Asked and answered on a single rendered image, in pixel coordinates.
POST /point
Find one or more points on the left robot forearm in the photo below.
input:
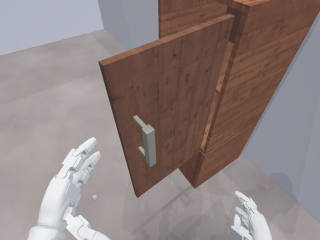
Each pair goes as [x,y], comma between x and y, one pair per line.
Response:
[42,232]

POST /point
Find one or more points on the cupboard door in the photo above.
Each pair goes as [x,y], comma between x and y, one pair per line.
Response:
[170,85]

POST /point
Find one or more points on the robot left hand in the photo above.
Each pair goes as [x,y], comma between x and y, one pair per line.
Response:
[64,188]

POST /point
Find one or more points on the robot right hand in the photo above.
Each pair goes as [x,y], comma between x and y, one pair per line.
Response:
[254,226]

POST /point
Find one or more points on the handle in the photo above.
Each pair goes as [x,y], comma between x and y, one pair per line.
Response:
[149,143]

